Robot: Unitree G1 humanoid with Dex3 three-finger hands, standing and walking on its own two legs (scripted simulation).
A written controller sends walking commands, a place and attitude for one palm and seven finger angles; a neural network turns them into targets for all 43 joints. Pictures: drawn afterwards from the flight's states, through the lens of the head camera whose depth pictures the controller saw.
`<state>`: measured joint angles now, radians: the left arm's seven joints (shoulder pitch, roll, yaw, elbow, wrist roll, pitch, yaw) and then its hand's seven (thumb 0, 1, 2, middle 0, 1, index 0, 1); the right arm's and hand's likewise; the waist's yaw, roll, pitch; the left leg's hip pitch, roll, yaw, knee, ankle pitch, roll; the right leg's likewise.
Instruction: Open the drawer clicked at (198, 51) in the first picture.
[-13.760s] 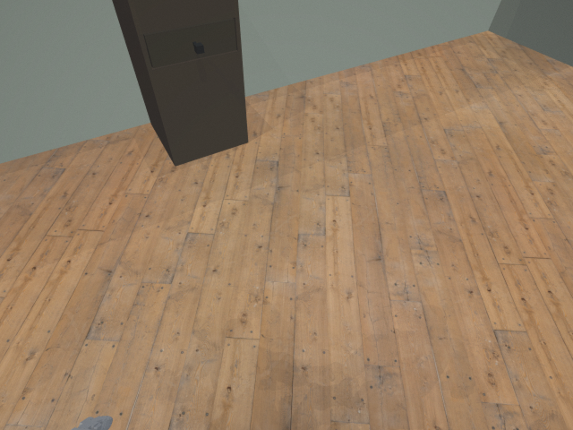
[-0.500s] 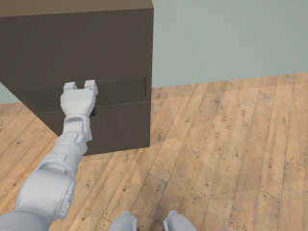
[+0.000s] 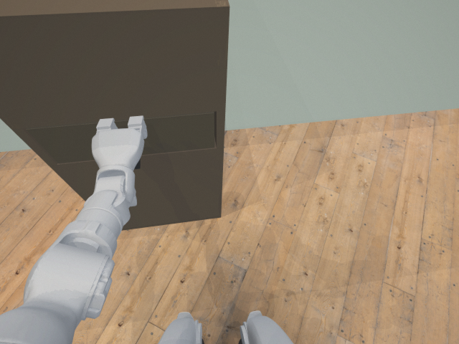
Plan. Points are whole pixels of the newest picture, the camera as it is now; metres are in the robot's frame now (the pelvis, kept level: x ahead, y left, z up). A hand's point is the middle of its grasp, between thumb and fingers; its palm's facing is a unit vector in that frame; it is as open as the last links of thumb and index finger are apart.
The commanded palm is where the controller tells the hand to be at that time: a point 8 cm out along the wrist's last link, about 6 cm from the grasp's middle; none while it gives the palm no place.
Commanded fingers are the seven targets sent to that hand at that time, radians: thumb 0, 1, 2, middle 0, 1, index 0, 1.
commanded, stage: lower the fingers behind the handle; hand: left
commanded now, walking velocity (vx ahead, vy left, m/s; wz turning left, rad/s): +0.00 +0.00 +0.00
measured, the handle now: (131, 153) +0.53 +0.19 -0.09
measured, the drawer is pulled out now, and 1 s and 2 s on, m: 0.00 0.00 0.00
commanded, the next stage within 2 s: close the thumb around the handle in 1.44 s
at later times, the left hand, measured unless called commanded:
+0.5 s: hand (135, 167) +0.48 +0.17 -0.07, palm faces -0.05 -0.01 -1.00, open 13.8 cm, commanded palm +0.46 +0.16 -0.01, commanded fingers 0.00 -0.50 0.30 -0.30 -1.20 -0.30 -1.20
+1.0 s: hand (137, 176) +0.48 +0.17 -0.10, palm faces -0.04 +0.00 -1.00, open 13.8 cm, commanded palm +0.46 +0.16 -0.05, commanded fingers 0.00 -0.50 0.30 -0.30 -1.20 -0.30 -1.20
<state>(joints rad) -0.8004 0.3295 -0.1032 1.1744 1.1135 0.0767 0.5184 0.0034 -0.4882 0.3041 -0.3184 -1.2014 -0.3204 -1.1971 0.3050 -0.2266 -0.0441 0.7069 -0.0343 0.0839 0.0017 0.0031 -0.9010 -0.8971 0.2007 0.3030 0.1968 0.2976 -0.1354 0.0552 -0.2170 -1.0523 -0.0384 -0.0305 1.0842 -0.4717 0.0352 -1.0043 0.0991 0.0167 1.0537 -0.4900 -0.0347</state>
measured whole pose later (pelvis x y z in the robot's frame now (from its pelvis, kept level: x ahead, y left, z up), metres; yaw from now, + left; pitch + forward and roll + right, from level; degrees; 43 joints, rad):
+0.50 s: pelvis -0.01 +0.00 -0.02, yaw +0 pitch +29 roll -2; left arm -0.85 0.34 -0.07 1.22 1.13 0.09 0.57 0.00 -0.49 0.30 -0.32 -1.20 -0.32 -1.20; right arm 0.30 -0.22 -0.04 0.73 -0.05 0.07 0.02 0.00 -0.90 -0.90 0.20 0.30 0.20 0.30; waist -0.16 0.06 -0.23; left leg -1.20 -0.04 -0.03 1.20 -0.51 0.04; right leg -1.15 0.10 0.00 1.17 -0.52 -0.03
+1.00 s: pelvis -0.01 +0.00 -0.05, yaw +0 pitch +32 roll -3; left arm -0.84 0.36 -0.07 1.19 1.14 0.07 0.59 0.00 -0.49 0.30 -0.32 -1.20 -0.32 -1.20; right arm 0.28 -0.22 -0.04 0.74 -0.06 0.05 0.03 0.00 -0.90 -0.90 0.20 0.30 0.20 0.30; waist -0.16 0.07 -0.24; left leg -1.32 -0.03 -0.04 1.31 -0.54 0.03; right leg -1.27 0.11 -0.02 1.27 -0.56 -0.04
